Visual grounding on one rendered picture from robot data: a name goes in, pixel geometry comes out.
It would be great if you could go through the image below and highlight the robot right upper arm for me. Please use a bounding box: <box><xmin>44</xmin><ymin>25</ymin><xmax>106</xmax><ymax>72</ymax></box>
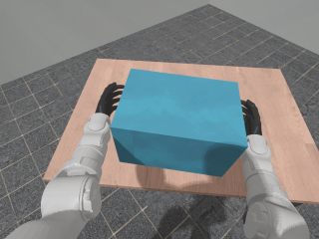
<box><xmin>243</xmin><ymin>201</ymin><xmax>309</xmax><ymax>239</ymax></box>

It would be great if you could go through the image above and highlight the right robot forearm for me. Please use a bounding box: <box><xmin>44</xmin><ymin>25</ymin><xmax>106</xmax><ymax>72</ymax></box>
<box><xmin>240</xmin><ymin>134</ymin><xmax>310</xmax><ymax>239</ymax></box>

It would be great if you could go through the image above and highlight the table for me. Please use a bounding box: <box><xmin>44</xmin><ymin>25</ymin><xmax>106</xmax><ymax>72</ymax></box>
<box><xmin>43</xmin><ymin>58</ymin><xmax>319</xmax><ymax>224</ymax></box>

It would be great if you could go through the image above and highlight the robot left hand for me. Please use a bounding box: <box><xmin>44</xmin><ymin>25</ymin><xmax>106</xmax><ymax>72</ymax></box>
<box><xmin>95</xmin><ymin>82</ymin><xmax>125</xmax><ymax>117</ymax></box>

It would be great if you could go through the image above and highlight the robot left upper arm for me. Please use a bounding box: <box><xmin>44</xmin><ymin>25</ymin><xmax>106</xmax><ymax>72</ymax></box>
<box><xmin>5</xmin><ymin>175</ymin><xmax>102</xmax><ymax>239</ymax></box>

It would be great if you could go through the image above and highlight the robot right hand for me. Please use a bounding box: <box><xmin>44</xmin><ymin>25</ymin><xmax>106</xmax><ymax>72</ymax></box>
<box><xmin>240</xmin><ymin>100</ymin><xmax>262</xmax><ymax>136</ymax></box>

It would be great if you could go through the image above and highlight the carton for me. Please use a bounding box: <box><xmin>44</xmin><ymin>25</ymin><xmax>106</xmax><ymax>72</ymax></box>
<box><xmin>110</xmin><ymin>69</ymin><xmax>248</xmax><ymax>177</ymax></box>

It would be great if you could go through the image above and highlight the left robot forearm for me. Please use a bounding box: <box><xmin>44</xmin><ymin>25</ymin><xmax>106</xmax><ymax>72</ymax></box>
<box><xmin>41</xmin><ymin>113</ymin><xmax>111</xmax><ymax>215</ymax></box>

